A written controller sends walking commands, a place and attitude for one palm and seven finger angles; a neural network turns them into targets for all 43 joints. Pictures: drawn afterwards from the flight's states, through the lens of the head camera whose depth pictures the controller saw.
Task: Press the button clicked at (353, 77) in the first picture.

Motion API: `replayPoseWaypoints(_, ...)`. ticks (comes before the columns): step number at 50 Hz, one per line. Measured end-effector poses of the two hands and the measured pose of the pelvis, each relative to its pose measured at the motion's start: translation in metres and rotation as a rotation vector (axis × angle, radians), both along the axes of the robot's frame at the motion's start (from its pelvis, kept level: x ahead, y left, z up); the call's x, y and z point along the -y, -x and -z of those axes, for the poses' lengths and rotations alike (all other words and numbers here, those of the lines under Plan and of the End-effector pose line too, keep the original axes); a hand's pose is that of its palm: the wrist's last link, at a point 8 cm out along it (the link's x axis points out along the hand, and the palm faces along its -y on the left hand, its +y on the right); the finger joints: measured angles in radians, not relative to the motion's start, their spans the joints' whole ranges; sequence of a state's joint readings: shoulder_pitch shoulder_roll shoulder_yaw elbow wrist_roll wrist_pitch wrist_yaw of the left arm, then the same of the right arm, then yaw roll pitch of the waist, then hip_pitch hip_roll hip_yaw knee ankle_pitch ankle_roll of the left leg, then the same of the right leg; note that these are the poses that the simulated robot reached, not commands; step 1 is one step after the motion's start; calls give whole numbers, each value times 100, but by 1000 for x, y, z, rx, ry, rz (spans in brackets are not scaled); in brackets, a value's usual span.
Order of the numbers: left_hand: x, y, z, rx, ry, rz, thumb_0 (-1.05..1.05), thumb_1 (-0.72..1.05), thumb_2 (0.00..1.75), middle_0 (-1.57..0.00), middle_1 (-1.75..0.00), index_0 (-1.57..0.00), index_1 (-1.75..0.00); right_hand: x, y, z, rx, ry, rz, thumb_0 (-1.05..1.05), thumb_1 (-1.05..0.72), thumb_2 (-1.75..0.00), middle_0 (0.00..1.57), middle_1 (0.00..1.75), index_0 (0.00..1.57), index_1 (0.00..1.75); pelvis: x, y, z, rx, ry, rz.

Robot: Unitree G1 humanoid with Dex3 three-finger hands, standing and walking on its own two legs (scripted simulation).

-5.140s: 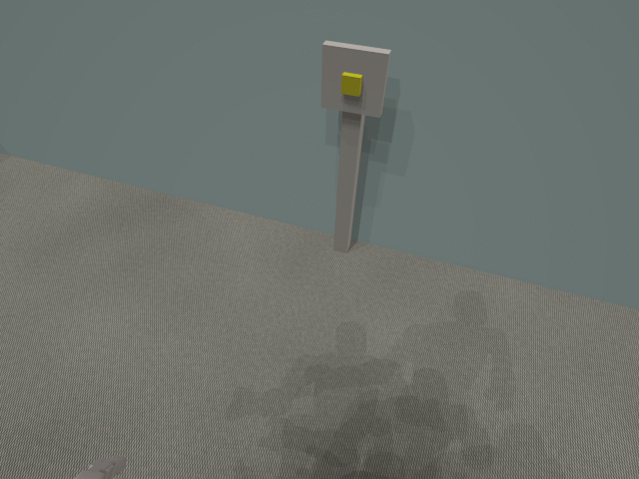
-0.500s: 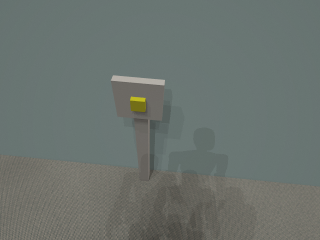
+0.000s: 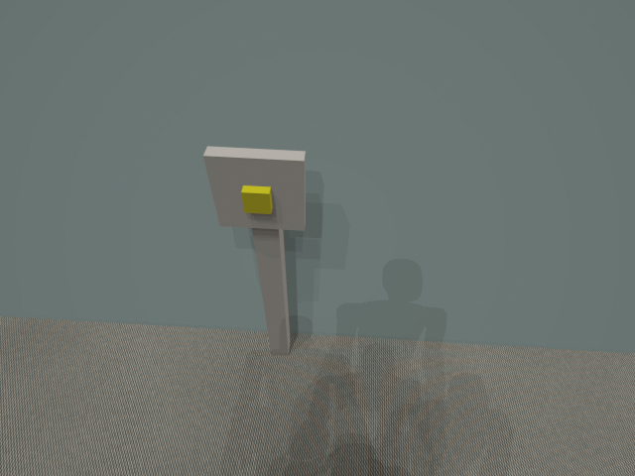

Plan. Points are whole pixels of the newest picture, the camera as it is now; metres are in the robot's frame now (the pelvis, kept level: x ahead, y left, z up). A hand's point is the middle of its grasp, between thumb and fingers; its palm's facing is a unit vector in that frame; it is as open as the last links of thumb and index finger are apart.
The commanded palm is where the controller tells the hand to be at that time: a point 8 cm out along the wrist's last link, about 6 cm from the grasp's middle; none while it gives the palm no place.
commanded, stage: come to a stop and stand still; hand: left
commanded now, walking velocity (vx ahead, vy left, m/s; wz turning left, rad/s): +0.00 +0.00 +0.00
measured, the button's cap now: (257, 198) +0.60 +0.14 -0.02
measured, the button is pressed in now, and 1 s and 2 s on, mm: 0 0 0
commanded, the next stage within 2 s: look again from close up in 0.06 s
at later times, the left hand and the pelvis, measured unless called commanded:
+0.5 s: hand out of the picture +0.06 +0.21 -0.18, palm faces +0.04 -0.97 -0.25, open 7.4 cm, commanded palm none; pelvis +0.01 +0.01 -0.01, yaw +1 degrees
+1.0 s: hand out of the picture +0.01 +0.21 -0.18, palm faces -0.01 -0.97 -0.23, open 7.4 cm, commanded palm none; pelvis +0.01 +0.02 +0.00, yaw +0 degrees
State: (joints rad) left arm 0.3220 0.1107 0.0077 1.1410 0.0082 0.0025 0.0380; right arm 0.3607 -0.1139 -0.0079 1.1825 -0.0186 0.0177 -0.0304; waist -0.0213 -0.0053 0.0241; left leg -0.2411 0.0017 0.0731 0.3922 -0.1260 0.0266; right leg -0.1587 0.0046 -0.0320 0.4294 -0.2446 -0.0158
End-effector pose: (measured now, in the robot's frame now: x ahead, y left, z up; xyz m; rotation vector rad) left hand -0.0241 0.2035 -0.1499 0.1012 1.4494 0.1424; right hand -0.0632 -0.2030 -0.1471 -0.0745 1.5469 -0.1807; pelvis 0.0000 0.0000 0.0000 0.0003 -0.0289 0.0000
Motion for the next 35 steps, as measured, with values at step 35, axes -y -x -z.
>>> replayPoseWaypoints(35,-75,-95,-19,278,-136,79,0,90,90,-20,-30,-20,-30,32,-153,-19,399,114,-155,1,-91,-90,20,30,20,30,-18,-10,5,10,12,-5)
